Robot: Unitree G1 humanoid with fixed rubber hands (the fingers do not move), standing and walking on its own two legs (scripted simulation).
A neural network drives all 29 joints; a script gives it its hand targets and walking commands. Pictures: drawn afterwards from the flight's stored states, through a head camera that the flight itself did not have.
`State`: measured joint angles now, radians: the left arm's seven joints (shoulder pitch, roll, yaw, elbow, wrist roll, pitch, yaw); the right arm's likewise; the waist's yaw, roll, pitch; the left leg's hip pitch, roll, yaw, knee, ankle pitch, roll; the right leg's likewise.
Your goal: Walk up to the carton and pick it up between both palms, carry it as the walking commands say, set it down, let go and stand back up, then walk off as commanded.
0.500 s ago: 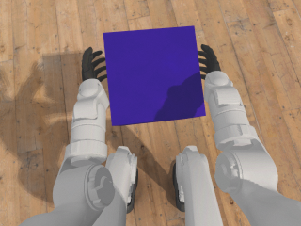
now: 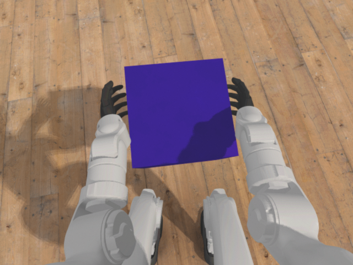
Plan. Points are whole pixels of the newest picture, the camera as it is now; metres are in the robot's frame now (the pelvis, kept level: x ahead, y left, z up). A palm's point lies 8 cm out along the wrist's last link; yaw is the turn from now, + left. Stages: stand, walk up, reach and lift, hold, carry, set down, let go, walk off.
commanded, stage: reach and lift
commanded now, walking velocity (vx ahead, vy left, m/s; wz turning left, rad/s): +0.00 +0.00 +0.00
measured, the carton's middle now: (177, 120) +0.47 +0.01 -0.13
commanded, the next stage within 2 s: none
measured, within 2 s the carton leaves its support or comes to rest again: neither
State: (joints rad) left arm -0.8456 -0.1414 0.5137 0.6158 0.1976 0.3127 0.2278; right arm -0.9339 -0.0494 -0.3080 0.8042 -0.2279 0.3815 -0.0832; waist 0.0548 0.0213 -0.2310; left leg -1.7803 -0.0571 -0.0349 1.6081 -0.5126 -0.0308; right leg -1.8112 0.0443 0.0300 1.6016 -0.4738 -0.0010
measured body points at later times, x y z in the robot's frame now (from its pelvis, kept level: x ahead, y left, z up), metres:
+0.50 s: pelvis +0.02 +0.00 +0.07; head +0.19 -0.02 +0.48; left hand +0.43 +0.16 +0.03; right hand +0.46 -0.14 +0.01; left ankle +0.09 +0.13 -0.51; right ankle +0.10 -0.11 -0.51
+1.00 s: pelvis +0.04 -0.01 +0.14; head +0.17 -0.03 +0.57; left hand +0.41 +0.16 +0.10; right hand +0.44 -0.14 +0.08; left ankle +0.09 +0.13 -0.51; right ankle +0.10 -0.11 -0.51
